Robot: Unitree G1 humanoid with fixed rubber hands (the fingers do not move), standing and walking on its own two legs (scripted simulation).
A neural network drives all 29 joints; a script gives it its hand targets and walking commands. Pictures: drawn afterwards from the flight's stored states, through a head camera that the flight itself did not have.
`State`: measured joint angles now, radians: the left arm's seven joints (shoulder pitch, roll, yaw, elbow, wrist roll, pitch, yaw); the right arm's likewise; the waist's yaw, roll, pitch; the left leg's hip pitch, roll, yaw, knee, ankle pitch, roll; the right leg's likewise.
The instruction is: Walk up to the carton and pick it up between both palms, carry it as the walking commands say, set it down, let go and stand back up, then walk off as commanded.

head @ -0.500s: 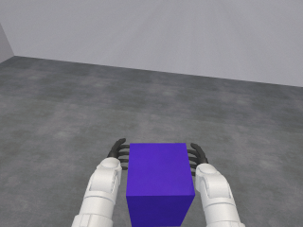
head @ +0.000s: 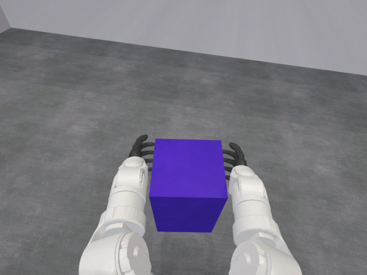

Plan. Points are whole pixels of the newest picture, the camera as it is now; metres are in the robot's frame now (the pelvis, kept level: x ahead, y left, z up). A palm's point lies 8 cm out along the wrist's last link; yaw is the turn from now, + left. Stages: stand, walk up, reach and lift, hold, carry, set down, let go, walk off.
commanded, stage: set down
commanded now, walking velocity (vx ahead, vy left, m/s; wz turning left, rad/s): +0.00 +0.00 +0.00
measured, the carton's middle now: (186, 190) +0.34 -0.01 -0.04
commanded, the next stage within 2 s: none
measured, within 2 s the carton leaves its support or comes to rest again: neither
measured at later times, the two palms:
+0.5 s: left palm (148, 183) +0.39 +0.10 -0.10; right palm (231, 190) +0.38 -0.14 -0.10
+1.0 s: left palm (149, 195) +0.41 +0.10 -0.20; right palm (222, 201) +0.39 -0.14 -0.20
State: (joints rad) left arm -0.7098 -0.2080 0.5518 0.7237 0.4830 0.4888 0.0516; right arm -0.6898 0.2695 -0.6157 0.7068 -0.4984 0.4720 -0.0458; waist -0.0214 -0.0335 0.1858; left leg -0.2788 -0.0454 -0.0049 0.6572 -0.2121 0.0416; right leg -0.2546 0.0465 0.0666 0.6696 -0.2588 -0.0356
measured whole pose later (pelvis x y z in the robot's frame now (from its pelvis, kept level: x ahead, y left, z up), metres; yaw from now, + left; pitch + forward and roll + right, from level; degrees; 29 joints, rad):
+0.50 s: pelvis +0.03 -0.02 -0.04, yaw +2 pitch +17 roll -1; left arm -0.57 -0.20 0.38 0.68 0.35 0.10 0.08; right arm -0.49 0.23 -0.41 0.61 -0.31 0.11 -0.10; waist -0.01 0.00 0.05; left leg -0.91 -0.04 -0.05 0.91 -0.29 0.01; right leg -0.87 0.07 0.02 0.92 -0.34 -0.02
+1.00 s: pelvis +0.03 -0.02 -0.11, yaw +1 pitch +30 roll -2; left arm -0.63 -0.11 0.28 0.77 0.21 -0.02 0.13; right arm -0.56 0.15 -0.27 0.71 -0.14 -0.02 -0.18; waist -0.02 0.01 -0.05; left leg -1.35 -0.05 -0.06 1.26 -0.42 0.01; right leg -1.31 0.08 0.00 1.25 -0.46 -0.02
